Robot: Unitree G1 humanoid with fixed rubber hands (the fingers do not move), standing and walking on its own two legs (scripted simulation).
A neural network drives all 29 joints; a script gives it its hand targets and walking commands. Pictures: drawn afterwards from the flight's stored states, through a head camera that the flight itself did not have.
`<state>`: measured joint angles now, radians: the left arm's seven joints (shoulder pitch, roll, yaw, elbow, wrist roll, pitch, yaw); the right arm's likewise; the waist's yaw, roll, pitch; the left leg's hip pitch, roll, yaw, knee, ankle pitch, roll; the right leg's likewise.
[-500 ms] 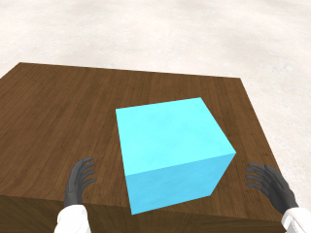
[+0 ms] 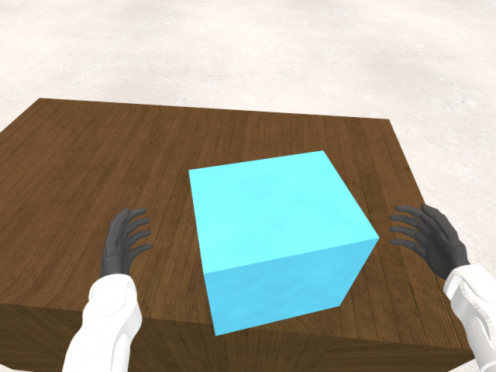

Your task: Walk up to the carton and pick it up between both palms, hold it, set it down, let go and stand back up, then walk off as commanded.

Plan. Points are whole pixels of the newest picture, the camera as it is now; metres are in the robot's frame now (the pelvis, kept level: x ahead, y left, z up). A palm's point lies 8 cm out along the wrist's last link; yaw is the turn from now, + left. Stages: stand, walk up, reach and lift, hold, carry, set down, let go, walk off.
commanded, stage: reach and lift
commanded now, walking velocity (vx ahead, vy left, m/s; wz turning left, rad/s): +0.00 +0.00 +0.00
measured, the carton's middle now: (269, 242) +0.36 +0.00 +0.01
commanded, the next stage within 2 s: none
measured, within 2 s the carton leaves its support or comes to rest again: neither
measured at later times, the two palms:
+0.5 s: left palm (108, 222) +0.28 +0.23 +0.14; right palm (427, 191) +0.40 -0.23 +0.14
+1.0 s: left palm (106, 183) +0.33 +0.24 +0.18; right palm (419, 146) +0.45 -0.22 +0.19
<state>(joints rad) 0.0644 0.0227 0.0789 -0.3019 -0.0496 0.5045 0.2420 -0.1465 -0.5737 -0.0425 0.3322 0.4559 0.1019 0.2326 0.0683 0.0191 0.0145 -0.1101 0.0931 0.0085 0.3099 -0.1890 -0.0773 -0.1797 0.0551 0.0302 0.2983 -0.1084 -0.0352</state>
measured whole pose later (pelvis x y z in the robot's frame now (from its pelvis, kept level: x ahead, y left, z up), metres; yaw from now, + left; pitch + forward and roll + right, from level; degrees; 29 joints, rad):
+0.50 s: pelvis -0.01 -0.01 +0.00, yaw +2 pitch +2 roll +0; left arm -0.27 0.09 0.18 -0.22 -0.12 0.76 0.21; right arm -0.53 -0.63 0.02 0.49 0.49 0.31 0.19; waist 0.10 0.04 -0.03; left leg -0.19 0.09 -0.03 0.32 -0.17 -0.09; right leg -0.24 0.06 0.01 0.31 -0.10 -0.04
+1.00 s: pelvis +0.00 +0.00 +0.00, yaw +2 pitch +4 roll -1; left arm -0.52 0.12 0.20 -0.06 -0.12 0.80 0.21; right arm -0.84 -0.68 0.07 0.74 0.51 0.32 0.20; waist 0.12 0.05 -0.04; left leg -0.23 0.08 -0.04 0.34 -0.18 -0.08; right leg -0.27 0.05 0.00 0.30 -0.10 -0.03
